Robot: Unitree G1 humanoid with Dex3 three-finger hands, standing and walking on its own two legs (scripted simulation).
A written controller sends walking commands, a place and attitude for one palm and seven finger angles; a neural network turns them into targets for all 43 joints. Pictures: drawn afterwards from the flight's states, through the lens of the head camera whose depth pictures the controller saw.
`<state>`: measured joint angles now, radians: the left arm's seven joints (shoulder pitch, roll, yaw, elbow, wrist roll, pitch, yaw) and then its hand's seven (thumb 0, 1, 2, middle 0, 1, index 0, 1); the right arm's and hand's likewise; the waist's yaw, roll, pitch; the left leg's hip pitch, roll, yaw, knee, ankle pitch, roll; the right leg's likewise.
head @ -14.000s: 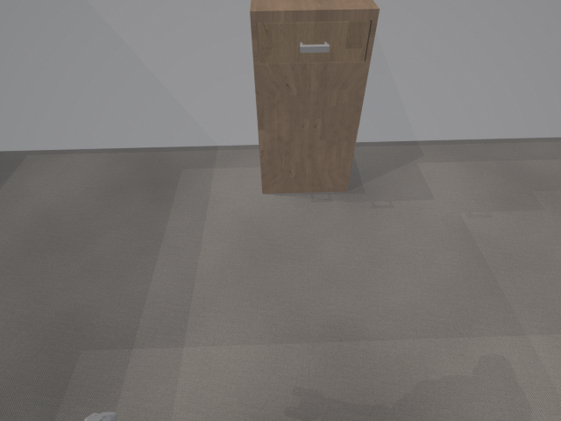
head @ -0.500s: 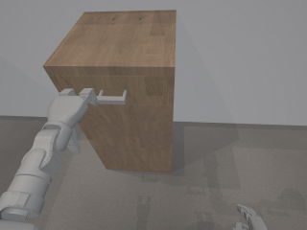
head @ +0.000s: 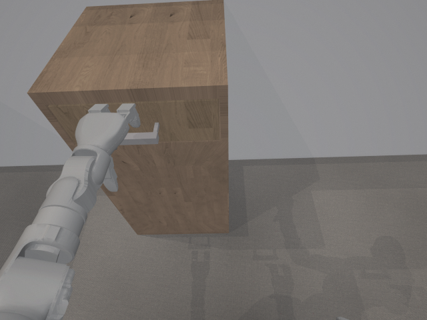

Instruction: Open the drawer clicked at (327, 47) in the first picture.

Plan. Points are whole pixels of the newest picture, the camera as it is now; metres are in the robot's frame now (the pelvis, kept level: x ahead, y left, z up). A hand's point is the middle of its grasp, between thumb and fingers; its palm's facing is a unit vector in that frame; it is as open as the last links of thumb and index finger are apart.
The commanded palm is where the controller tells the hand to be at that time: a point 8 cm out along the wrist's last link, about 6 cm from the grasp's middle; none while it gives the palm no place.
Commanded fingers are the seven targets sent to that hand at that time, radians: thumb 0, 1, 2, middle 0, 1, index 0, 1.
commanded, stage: move the hooked fingers above the handle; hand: left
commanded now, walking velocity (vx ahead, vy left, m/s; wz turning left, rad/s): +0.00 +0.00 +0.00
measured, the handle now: (137, 132) +0.53 +0.23 +0.00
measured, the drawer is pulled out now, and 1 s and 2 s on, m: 0.00 0.00 0.00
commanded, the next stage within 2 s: none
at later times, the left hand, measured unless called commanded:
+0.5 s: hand (134, 129) +0.49 +0.21 +0.06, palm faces -0.02 +0.01 -1.00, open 13.7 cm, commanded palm +0.47 +0.21 +0.12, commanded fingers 0.00 -0.50 0.30 -0.30 -1.20 -0.30 -1.20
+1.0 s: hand (133, 128) +0.49 +0.21 +0.06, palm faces -0.03 +0.01 -1.00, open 13.7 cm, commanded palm +0.48 +0.22 +0.11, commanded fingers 0.00 -0.50 0.30 -0.30 -1.20 -0.30 -1.20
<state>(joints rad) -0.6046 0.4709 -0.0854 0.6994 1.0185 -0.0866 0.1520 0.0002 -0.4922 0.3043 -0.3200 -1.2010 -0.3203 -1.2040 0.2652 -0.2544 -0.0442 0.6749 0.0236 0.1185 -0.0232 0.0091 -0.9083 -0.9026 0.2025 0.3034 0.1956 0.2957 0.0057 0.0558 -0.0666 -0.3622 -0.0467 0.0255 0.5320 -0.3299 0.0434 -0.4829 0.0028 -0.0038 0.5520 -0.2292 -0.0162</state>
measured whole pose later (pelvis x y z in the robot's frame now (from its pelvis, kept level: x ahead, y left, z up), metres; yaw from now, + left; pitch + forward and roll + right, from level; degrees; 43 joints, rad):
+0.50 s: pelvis +0.01 +0.00 -0.01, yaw +0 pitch +15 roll +0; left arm -0.83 0.46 -0.07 0.99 1.07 -0.05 0.24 0.00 -0.49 0.30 -0.34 -1.23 -0.34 -1.21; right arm 0.32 -0.26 -0.06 0.69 0.00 0.12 -0.01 0.01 -0.91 -0.90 0.20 0.30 0.20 0.30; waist -0.06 0.05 -0.10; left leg -0.49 -0.03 0.03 0.60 -0.37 0.04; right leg -0.61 0.02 -0.01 0.60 -0.26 -0.02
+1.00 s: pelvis -0.01 -0.01 -0.01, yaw +0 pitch +16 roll +0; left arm -0.90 0.52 -0.05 1.08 1.08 -0.09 0.24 0.00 -0.49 0.30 -0.35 -1.23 -0.34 -1.22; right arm 0.34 -0.28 -0.04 0.69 0.01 0.10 -0.03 0.01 -0.91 -0.90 0.20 0.30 0.20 0.30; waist -0.10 0.05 -0.10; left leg -0.55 -0.03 0.03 0.64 -0.36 0.03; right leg -0.66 0.02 -0.01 0.62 -0.24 -0.03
